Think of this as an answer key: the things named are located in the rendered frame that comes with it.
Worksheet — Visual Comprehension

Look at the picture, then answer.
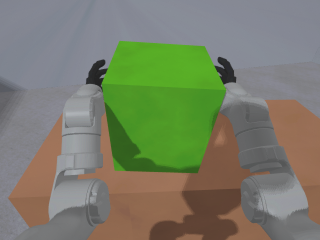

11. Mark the robot right hand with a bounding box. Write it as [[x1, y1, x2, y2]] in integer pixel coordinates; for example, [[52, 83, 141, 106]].
[[215, 57, 236, 85]]

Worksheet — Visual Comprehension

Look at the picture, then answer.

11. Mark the robot right forearm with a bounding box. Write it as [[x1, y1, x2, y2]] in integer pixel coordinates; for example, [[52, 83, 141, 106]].
[[219, 82, 309, 213]]

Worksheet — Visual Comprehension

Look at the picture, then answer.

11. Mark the pedestal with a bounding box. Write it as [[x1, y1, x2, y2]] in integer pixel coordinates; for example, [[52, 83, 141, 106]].
[[8, 99, 320, 240]]

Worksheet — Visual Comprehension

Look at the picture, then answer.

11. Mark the carton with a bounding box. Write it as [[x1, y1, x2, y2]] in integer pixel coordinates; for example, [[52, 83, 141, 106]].
[[101, 41, 226, 174]]

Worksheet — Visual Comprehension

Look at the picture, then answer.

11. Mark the robot left hand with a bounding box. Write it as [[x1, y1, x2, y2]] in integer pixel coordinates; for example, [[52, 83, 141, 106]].
[[86, 59, 108, 99]]

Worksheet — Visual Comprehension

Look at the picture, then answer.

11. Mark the robot left forearm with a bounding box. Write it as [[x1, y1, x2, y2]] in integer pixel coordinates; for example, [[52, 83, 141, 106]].
[[48, 84, 105, 217]]

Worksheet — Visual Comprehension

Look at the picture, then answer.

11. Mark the robot left upper arm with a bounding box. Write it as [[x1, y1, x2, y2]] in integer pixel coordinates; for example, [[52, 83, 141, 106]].
[[13, 178, 111, 240]]

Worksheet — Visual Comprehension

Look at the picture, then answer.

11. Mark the robot right upper arm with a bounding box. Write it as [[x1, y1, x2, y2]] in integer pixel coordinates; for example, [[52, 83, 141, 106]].
[[240, 172, 320, 240]]

